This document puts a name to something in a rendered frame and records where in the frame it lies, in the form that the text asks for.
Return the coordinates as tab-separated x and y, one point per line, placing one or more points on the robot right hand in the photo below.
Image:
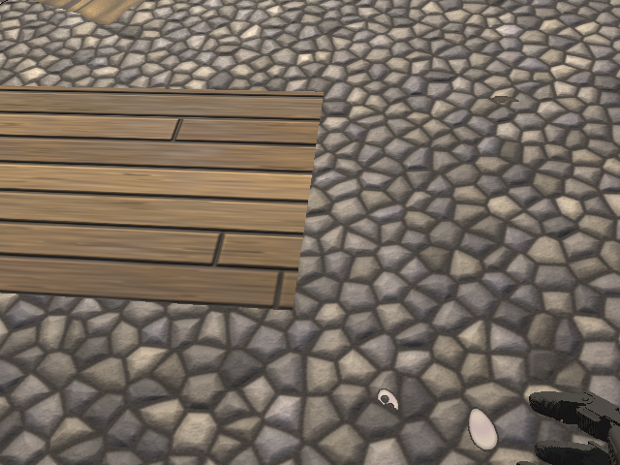
592	414

